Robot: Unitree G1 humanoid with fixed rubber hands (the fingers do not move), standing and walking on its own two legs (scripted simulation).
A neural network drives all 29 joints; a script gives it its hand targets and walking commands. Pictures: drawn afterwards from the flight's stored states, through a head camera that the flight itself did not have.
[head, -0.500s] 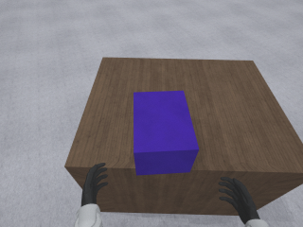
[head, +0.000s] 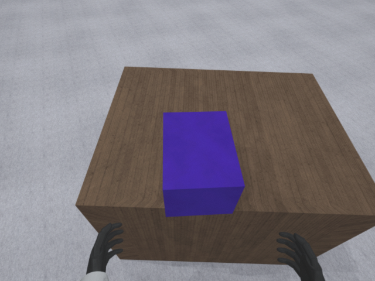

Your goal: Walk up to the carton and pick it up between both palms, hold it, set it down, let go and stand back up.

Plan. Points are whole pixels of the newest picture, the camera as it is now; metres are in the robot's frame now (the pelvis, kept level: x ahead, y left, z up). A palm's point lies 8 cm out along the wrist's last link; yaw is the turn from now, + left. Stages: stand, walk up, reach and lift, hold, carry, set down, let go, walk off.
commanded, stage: set down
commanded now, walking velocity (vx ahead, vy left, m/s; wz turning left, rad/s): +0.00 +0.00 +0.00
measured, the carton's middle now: (197, 162) +0.44 +0.03 -0.06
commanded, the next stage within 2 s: let go in 0.66 s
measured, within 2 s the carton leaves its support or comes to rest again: neither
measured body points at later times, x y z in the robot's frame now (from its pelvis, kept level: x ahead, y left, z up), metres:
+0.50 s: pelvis +0.01 +0.00 +0.00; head +0.04 +0.02 +0.45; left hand +0.17 +0.22 -0.09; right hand +0.18 -0.22 -0.08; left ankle +0.00 +0.13 -0.74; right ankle +0.00 -0.10 -0.74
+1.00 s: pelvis +0.01 +0.00 +0.00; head +0.06 +0.01 +0.45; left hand +0.16 +0.23 -0.10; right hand +0.17 -0.22 -0.09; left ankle +0.00 +0.13 -0.74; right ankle +0.00 -0.10 -0.74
